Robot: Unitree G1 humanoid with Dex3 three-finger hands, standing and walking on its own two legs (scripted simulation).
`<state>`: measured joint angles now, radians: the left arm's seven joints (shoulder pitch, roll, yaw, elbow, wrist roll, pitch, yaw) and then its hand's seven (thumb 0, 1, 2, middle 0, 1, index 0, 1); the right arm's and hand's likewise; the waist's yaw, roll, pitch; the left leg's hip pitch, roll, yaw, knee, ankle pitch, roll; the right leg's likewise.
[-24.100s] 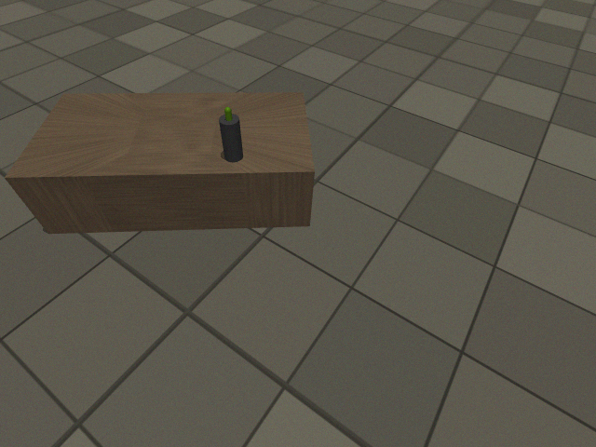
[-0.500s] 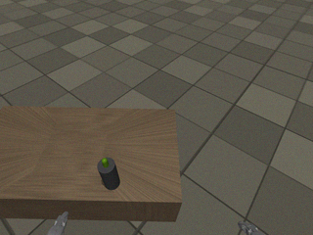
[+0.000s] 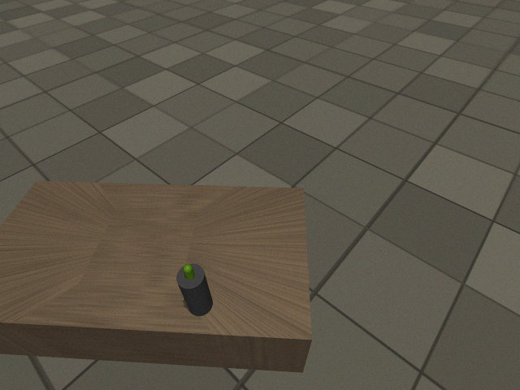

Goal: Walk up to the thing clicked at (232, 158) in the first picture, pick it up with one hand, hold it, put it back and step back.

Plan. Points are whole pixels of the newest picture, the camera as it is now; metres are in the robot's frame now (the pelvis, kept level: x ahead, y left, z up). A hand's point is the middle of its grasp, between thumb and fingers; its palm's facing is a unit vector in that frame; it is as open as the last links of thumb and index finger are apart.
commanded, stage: home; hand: left
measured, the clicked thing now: (194, 287) +0.45 +0.19 -0.33
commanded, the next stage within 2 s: stand in 0.88 s
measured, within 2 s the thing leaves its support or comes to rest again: neither
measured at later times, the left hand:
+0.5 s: hand out of the picture +0.05 +0.25 -0.15, palm faces +0.00 -0.93 -0.37, open 17.4 cm
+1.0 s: hand out of the picture +0.08 +0.25 -0.15, palm faces +0.00 -0.93 -0.36, open 17.4 cm
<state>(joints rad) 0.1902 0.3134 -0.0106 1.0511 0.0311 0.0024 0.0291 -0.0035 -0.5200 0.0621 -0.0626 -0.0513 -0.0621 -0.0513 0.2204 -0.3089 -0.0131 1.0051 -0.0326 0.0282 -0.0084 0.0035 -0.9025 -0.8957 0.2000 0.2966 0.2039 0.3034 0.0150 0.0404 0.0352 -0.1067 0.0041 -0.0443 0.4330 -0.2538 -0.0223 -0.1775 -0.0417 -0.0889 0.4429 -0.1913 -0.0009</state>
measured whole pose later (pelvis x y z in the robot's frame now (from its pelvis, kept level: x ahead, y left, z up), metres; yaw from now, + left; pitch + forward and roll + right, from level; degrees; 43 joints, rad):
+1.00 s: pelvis +0.01 +0.00 +0.01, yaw +0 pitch -3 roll +0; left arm 0.10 0.32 0.00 1.17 0.01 -0.01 0.01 0.00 -0.53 0.05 -0.06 -0.05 -0.06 -0.05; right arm 0.16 -0.35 0.01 1.10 -0.02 0.01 -0.01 0.00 -0.90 -0.90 0.20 0.30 0.20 0.30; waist 0.01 0.03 0.05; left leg -0.07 0.02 -0.05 0.34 -0.22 -0.03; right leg -0.14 -0.03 -0.09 0.35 -0.16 -0.01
